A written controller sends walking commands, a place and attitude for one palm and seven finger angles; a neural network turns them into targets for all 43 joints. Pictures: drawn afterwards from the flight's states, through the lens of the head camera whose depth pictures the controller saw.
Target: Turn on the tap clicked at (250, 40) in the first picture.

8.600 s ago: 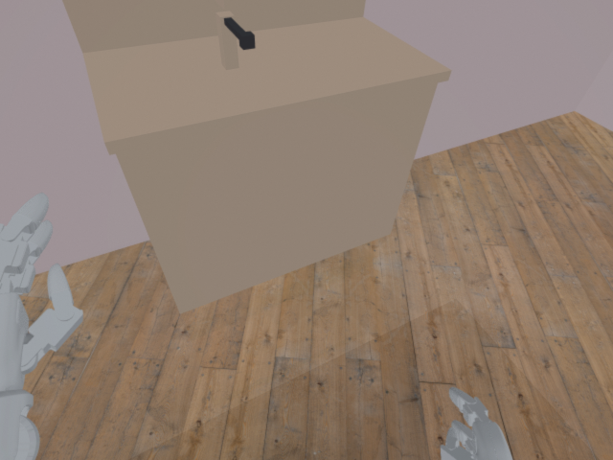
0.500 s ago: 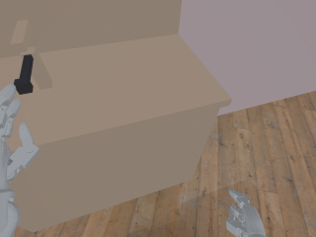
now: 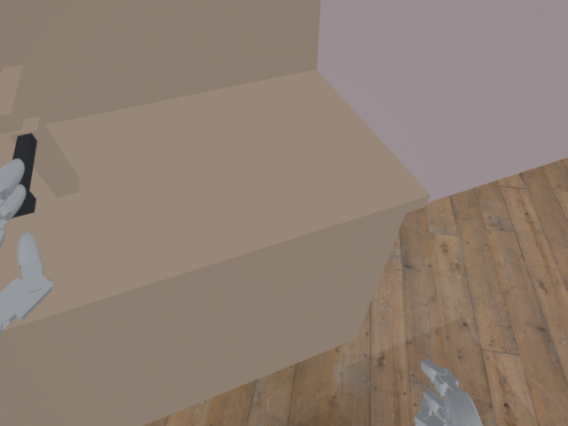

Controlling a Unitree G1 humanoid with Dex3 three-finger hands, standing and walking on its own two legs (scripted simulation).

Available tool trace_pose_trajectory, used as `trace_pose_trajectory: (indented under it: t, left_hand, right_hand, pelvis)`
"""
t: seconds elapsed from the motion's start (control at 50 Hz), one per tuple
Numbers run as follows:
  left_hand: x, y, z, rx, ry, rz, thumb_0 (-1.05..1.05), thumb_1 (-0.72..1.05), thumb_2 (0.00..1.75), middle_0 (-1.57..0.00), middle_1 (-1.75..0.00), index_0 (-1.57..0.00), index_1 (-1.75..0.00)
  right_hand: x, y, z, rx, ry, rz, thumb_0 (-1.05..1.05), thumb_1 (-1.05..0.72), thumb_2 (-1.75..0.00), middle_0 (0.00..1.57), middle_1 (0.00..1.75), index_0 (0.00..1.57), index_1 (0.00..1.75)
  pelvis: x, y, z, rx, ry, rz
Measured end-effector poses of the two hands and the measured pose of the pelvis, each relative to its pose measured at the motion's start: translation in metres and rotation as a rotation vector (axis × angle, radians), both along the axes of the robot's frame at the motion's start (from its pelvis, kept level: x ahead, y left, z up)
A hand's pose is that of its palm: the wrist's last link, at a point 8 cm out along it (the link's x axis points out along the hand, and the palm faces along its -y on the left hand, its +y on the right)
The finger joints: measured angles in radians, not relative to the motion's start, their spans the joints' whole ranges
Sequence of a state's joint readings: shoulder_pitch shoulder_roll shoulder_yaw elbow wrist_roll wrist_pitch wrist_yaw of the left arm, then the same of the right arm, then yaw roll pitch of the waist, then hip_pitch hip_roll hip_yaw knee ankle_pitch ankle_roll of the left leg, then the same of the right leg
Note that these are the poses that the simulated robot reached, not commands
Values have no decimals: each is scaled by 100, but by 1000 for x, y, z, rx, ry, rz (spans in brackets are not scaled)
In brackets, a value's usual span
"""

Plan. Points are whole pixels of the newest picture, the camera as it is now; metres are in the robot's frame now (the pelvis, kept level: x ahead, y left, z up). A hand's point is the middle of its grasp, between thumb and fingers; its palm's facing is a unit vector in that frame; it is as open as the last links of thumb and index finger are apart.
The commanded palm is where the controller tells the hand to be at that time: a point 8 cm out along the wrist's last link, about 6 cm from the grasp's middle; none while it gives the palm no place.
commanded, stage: come to a stop and stand still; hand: left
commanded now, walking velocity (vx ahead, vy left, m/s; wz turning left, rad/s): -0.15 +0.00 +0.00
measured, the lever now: (15, 201) +0.34 +0.33 +0.17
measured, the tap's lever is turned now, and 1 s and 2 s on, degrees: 0 0 5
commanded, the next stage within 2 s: look again from close up in 0.96 s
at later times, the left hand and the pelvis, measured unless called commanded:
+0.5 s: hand (4, 246) +0.26 +0.30 +0.19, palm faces +0.42 -0.85 -0.33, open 7.5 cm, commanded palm +0.21 +0.32 +0.20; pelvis +0.04 +0.05 +0.02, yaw -2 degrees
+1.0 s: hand out of the picture +0.29 +0.32 +0.18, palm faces +0.40 -0.87 -0.30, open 7.4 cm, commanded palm +0.24 +0.35 +0.20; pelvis +0.06 +0.08 +0.02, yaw -3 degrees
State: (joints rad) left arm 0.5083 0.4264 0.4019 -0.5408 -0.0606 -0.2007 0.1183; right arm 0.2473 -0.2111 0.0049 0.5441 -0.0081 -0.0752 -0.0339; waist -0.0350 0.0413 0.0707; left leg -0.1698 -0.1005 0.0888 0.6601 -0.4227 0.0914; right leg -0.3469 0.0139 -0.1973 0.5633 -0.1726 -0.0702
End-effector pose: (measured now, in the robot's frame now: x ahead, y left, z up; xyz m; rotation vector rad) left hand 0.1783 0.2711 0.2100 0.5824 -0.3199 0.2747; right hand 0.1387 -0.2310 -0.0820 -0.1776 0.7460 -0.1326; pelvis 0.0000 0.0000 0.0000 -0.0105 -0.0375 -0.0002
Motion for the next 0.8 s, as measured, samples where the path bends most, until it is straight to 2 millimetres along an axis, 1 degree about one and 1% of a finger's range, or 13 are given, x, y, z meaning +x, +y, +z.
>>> trace_pose_trajectory:
  t: [0.04,0.08,0.12,0.18,0.26,0.32,0.38,0.44,0.5,0.56,0.62,0.7,0.8]
  left_hand:
    - [-3,5,-4,-9,-18,19,1,88,90,-22,-31,-21,-30]
    - [-6,11,-8,-50,-42,50,1,88,90,-22,-31,-21,-30]
    - [-8,15,-12,-97,-57,81,1,88,90,-22,-31,-21,-30]
    - [-6,15,-13,-173,-93,95,2,88,90,-22,-31,-21,-30]
    - [4,14,-7,-233,-140,52,2,88,90,-21,-30,-21,-30]
    - [12,22,0,-216,-137,35,2,88,90,-21,-30,-21,-30]
    - [21,39,5,-181,-104,53,2,88,90,-22,-31,-21,-30]
    - [31,55,1,-176,-55,80,1,88,90,-21,-30,-21,-30]
    - [41,65,-10,-199,6,98,1,89,90,-21,-30,-21,-30]
    - [50,70,-20,-225,57,98,2,89,90,-21,-30,-20,-30]
    - [59,72,-22,-231,75,82,2,89,90,-21,-30,-20,-30]
    - [68,76,-12,-205,44,49,2,89,90,-21,-30,-21,-30]
    - [70,83,-3,-177,16,35,2,89,90,-21,-30,-21,-30]
  right_hand:
    - [13,0,-7,-10,10,28,1,-90,-90,20,30,20,30]
    - [25,1,-5,-15,15,56,1,-90,-90,20,30,20,30]
    - [33,4,3,-21,8,76,1,-90,-90,20,30,20,30]
    - [45,10,17,-49,-26,99,1,-90,-90,20,30,20,30]
    - [58,19,29,-84,-96,93,1,-90,-90,20,30,20,30]
    - [61,31,36,-71,-116,64,1,-90,-90,20,30,20,30]
    - [61,43,41,-50,-120,43,1,-90,-90,20,30,20,30]
    - [59,54,39,-39,-96,38,1,-90,-90,20,30,20,30]
    - [57,64,35,-35,-56,35,1,-90,-90,20,30,20,30]
    - [56,71,31,-38,-19,32,1,-90,-90,20,30,20,30]
    - [59,76,29,-43,2,30,1,-90,-90,20,30,20,30]
    - [68,82,32,-49,-3,25,1,-90,-90,20,30,21,30]
    - [85,86,39,-47,-42,14,1,-90,-90,20,30,21,30]
  pelvis:
    - [0,0,-6,-19,-18,6]
    - [0,-1,-6,-20,-31,0]
    - [1,-2,-3,-8,-38,-16]
    - [4,0,2,7,-47,-21]
    - [12,14,3,-5,-57,-9]
    - [17,23,8,-1,-61,-21]
    - [25,31,14,-6,-43,-27]
    - [32,41,18,-11,-27,-32]
    - [38,51,21,-11,-15,-39]
    - [44,60,23,-8,-6,-43]
    - [49,66,24,-7,0,-44]
    - [55,73,24,-9,5,-44]
    - [61,79,24,-12,11,-49]
